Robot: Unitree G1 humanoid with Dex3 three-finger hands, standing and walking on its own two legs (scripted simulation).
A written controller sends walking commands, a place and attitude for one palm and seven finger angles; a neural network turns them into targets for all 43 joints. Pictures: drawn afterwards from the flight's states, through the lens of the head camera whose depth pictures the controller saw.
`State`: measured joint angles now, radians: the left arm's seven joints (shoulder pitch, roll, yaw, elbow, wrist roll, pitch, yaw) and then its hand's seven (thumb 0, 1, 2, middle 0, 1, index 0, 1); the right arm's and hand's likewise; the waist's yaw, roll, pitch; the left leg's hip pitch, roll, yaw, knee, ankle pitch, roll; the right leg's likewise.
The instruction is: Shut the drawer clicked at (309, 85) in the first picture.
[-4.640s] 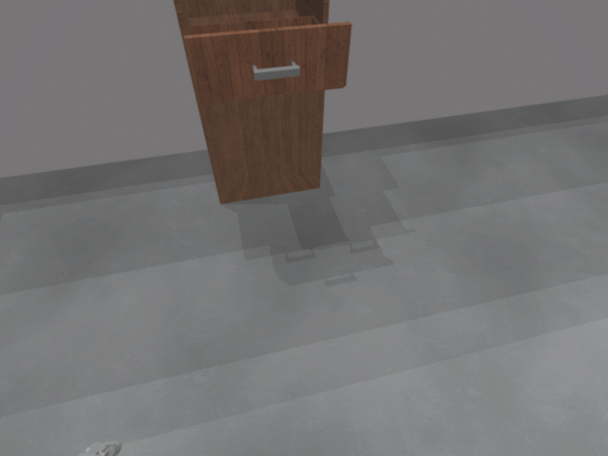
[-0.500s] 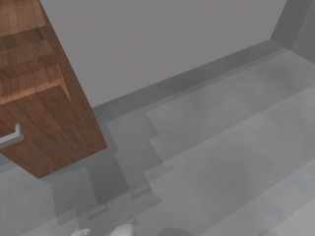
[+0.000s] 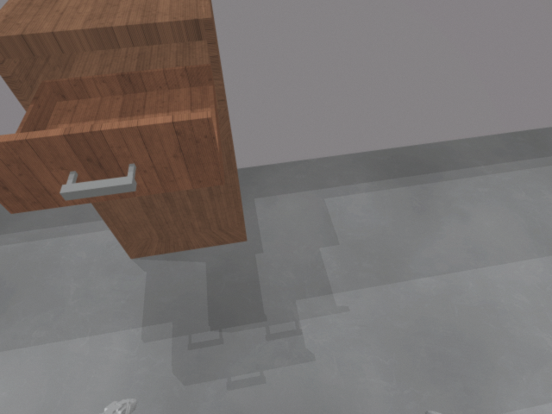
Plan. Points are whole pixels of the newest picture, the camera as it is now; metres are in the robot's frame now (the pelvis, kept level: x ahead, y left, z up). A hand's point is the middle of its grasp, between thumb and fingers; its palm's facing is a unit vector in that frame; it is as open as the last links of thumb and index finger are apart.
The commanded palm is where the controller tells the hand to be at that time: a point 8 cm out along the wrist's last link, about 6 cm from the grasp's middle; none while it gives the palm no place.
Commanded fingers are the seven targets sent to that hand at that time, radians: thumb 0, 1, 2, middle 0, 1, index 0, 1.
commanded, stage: turn to face it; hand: left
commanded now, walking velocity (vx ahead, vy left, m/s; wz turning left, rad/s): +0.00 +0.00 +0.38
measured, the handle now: (101, 180) +0.49 +0.37 +0.02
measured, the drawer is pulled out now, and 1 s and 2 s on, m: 0.30 0.30 0.30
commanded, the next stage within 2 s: take the last steps up to it in 0.22 s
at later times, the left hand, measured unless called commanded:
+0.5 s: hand out of the picture -0.05 +0.23 -0.18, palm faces +0.25 -0.95 -0.21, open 7.4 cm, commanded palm none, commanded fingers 0.00 0.90 0.90 -0.20 -0.30 -0.20 -0.30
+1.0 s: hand (161, 409) +0.15 +0.20 -0.15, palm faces +0.26 -0.95 -0.19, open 7.3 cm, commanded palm none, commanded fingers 0.00 0.90 0.90 -0.20 -0.30 -0.20 -0.30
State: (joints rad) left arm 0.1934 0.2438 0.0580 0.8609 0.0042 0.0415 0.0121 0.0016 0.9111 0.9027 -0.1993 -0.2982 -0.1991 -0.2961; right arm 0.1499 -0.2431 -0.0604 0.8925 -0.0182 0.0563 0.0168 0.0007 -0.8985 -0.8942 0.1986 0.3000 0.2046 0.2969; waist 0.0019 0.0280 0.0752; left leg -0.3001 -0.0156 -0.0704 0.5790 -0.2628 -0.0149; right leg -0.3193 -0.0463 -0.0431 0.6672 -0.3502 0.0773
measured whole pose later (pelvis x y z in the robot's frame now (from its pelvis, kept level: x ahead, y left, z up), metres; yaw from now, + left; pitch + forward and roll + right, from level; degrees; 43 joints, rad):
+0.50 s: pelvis -0.02 +0.03 +0.01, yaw +11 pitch -2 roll -1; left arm 0.29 0.25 0.06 1.01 0.02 0.07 0.01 0.00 0.91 0.90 -0.20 -0.30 -0.20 -0.30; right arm 0.21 -0.18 -0.03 0.97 -0.02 0.01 0.00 0.00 -0.90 -0.89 0.19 0.30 0.20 0.30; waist 0.02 -0.05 0.05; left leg -0.20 0.01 0.06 0.54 -0.32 0.05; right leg -0.40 -0.09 -0.09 0.95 -0.46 0.03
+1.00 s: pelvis +0.09 +0.02 +0.00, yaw +15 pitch -2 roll +0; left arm 0.16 0.14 0.04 1.00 0.01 -0.06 0.00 0.00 0.91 0.90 -0.20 -0.30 -0.20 -0.30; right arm 0.46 -0.14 -0.04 1.17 -0.01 -0.01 -0.01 0.00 -0.90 -0.89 0.20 0.30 0.20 0.30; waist -0.04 0.04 0.05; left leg -0.20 0.01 0.02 0.90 -0.48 0.04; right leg -0.29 -0.04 -0.15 0.59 -0.25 -0.05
